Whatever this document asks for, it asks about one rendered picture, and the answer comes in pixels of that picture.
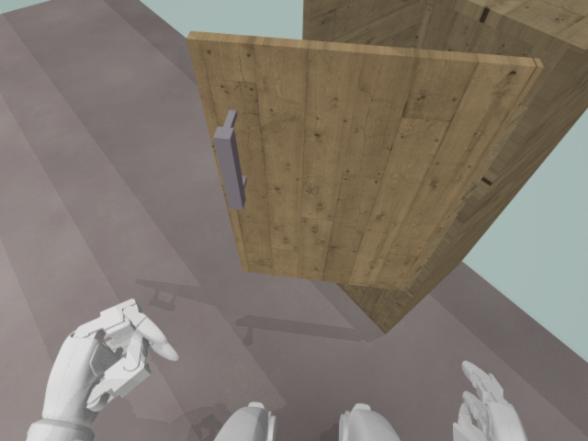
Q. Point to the right robot hand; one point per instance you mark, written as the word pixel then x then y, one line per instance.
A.
pixel 498 421

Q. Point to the cupboard door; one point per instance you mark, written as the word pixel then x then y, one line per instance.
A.
pixel 355 155

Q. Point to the handle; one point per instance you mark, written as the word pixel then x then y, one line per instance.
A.
pixel 226 148

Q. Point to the right robot shin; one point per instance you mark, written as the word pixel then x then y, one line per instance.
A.
pixel 361 406

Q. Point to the left robot hand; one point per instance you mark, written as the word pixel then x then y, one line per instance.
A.
pixel 73 392

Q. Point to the left robot forearm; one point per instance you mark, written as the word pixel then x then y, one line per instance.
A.
pixel 54 430

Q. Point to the robot left thigh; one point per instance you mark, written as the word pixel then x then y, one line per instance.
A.
pixel 249 424

